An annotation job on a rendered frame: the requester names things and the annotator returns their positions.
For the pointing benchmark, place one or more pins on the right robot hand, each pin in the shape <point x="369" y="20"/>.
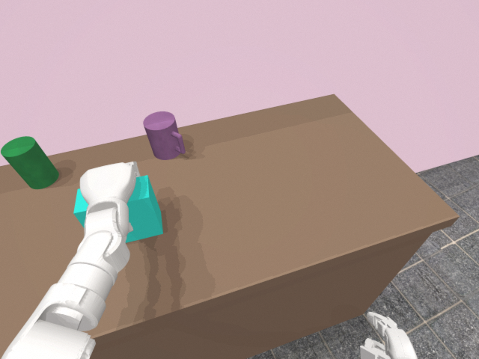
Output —
<point x="397" y="344"/>

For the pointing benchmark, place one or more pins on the table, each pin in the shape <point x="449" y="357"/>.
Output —
<point x="277" y="224"/>

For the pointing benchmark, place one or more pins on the sponge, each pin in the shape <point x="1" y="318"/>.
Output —
<point x="144" y="212"/>

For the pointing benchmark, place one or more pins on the left robot hand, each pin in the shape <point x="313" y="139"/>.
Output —
<point x="116" y="180"/>

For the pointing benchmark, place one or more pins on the left robot forearm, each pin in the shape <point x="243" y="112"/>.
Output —
<point x="77" y="300"/>

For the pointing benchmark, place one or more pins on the robot left upper arm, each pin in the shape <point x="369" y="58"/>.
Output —
<point x="46" y="340"/>

